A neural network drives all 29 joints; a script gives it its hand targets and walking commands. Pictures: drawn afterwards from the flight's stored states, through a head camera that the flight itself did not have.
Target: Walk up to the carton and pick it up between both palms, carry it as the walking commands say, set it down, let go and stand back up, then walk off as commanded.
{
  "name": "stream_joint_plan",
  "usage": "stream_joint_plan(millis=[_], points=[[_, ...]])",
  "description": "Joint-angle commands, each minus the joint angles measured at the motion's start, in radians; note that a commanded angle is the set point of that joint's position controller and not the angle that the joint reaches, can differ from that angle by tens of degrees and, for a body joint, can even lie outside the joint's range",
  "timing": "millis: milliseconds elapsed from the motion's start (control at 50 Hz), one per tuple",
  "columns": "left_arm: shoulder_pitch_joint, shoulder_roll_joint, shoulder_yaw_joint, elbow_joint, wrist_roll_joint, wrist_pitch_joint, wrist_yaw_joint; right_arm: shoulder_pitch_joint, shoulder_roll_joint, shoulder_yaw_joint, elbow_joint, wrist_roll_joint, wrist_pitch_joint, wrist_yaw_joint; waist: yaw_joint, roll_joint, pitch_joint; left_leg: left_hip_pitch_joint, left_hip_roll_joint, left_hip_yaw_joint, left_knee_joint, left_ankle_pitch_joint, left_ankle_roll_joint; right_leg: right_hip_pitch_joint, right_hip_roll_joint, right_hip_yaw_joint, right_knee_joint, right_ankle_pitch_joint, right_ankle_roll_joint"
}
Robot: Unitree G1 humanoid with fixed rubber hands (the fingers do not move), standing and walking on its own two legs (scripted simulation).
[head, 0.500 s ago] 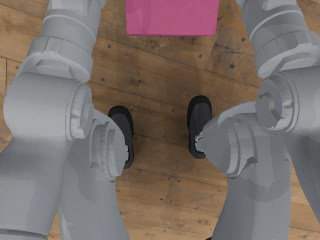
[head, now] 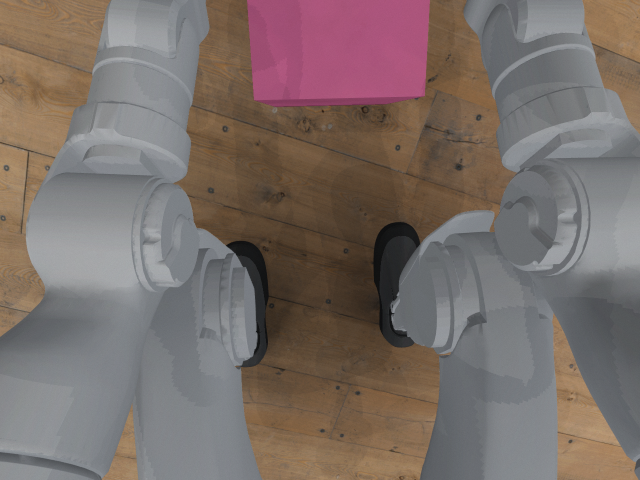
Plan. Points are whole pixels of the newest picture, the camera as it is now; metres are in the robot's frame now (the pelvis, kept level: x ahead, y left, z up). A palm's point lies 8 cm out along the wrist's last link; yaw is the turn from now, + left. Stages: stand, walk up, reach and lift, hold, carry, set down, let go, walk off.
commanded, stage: reach and lift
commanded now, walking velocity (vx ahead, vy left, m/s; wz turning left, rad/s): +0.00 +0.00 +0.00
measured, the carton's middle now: out of the picture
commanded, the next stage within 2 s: none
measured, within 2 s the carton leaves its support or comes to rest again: neither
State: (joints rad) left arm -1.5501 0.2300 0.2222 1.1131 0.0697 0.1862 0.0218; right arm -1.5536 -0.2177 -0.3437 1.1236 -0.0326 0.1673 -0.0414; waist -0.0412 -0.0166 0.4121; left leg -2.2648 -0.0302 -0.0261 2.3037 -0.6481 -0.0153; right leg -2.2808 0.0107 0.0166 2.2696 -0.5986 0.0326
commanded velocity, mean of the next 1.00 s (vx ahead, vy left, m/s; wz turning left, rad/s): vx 0.00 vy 0.00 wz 0.00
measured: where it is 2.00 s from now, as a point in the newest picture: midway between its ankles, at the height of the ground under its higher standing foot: (325, 312)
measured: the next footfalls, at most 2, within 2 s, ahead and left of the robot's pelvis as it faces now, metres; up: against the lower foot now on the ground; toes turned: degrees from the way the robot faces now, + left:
none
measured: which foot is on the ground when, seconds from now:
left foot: down 0.00-1.00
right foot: down 0.00-1.00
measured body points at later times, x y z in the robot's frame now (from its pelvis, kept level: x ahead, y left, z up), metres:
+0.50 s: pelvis +0.00 +0.00 +0.01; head +0.36 +0.01 +0.27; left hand +0.56 +0.11 -0.15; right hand +0.56 -0.13 -0.13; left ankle +0.09 +0.12 -0.31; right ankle +0.11 -0.13 -0.31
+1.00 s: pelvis -0.01 +0.00 +0.05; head +0.35 +0.01 +0.32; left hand +0.56 +0.11 -0.10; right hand +0.55 -0.13 -0.09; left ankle +0.09 +0.12 -0.31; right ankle +0.11 -0.13 -0.31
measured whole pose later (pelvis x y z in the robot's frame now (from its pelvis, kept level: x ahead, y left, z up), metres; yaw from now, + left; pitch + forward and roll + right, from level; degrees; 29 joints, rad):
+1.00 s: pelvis -0.01 +0.00 +0.05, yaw +2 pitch +40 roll -1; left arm -1.43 0.12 0.31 0.89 0.15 0.28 0.14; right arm -1.34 0.00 -0.49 0.71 -0.17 0.28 -0.13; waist -0.05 0.02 0.23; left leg -2.24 -0.07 -0.05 2.11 -0.58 -0.04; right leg -2.23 0.05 0.04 2.09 -0.57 0.06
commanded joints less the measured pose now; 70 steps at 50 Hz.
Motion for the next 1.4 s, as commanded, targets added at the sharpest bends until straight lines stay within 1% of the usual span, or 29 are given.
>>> stream_joint_plan(millis=[0,120,200,340,400,560,660,800,940,1020,1100,1180,1380], points=[[-0.320,-0.929,-0.220,-0.130,-0.075,-0.049,-0.219,-0.238,1.025,0.223,-0.063,0.057,-0.002,0.245,0.011,0.064,-0.857,0.407,-0.121,0.055,-0.192,0.403,0.025,0.455,0.133,-0.066,-0.125,0.397,-0.027],[-0.338,-0.935,-0.242,-0.143,-0.094,-0.058,-0.209,-0.236,1.041,0.230,-0.063,0.061,-0.002,0.239,0.009,0.068,-0.879,0.417,-0.125,0.055,-0.198,0.423,0.023,0.461,0.137,-0.064,-0.130,0.407,-0.031],[-0.382,-0.945,-0.268,-0.175,-0.117,-0.065,-0.200,-0.252,1.061,0.247,-0.078,0.069,-0.004,0.230,0.005,0.072,-0.953,0.451,-0.126,0.059,-0.199,0.442,0.017,0.499,0.138,-0.067,-0.134,0.423,-0.029],[-0.515,-0.968,-0.326,-0.274,-0.166,-0.067,-0.178,-0.290,1.098,0.260,-0.121,0.073,0.007,0.206,-0.028,0.092,-1.159,0.544,-0.129,0.071,-0.208,0.473,-0.005,0.575,0.141,-0.083,-0.158,0.462,-0.022],[-0.553,-0.967,-0.330,-0.293,-0.159,-0.055,-0.167,-0.306,1.106,0.253,-0.139,0.059,0.024,0.200,-0.031,0.102,-1.212,0.570,-0.129,0.078,-0.225,0.444,-0.011,0.581,0.141,-0.092,-0.180,0.437,-0.017],[-0.607,-0.981,-0.297,-0.319,-0.105,-0.013,-0.156,-0.352,1.141,0.251,-0.183,0.011,0.078,0.199,-0.017,0.103,-1.296,0.580,-0.133,0.100,-0.283,0.334,-0.008,0.610,0.143,-0.102,-0.239,0.345,-0.007],[-0.584,-1.021,-0.267,-0.294,-0.071,0.019,-0.162,-0.375,1.149,0.261,-0.225,-0.013,0.104,0.203,-0.019,0.096,-1.325,0.584,-0.139,0.106,-0.316,0.305,-0.003,0.620,0.146,-0.112,-0.272,0.317,-0.002],[-0.502,-1.081,-0.235,-0.237,-0.032,0.047,-0.173,-0.392,1.134,0.283,-0.288,-0.041,0.115,0.203,-0.031,0.079,-1.321,0.580,-0.149,0.100,-0.346,0.319,0.003,0.621,0.151,-0.118,-0.304,0.324,0.005],[-0.502,-1.110,-0.284,-0.297,-0.048,0.047,-0.160,-0.409,1.145,0.344,-0.358,-0.017,0.116,0.193,-0.033,0.074,-1.459,0.660,-0.153,0.093,-0.354,0.403,-0.003,0.696,0.155,-0.124,-0.311,0.399,0.014],[-0.485,-1.130,-0.305,-0.319,-0.051,0.056,-0.152,-0.407,1.162,0.373,-0.388,-0.005,0.125,0.187,-0.031,0.073,-1.521,0.702,-0.155,0.091,-0.365,0.427,-0.007,0.728,0.157,-0.126,-0.322,0.421,0.019],[-0.454,-1.163,-0.312,-0.321,-0.043,0.068,-0.151,-0.379,1.194,0.380,-0.394,-0.012,0.136,0.183,-0.034,0.077,-1.540,0.712,-0.159,0.091,-0.388,0.432,-0.009,0.735,0.161,-0.126,-0.345,0.427,0.020],[-0.419,-1.192,-0.301,-0.304,-0.024,0.078,-0.154,-0.341,1.221,0.364,-0.380,-0.036,0.145,0.183,-0.038,0.083,-1.515,0.695,-0.163,0.092,-0.421,0.417,-0.010,0.713,0.166,-0.125,-0.377,0.413,0.019],[-0.391,-1.209,-0.252,-0.282,0.025,0.086,-0.155,-0.303,1.246,0.318,-0.354,-0.088,0.157,0.183,-0.034,0.080,-1.483,0.672,-0.170,0.094,-0.509,0.339,-0.010,0.708,0.174,-0.116,-0.465,0.349,0.017]])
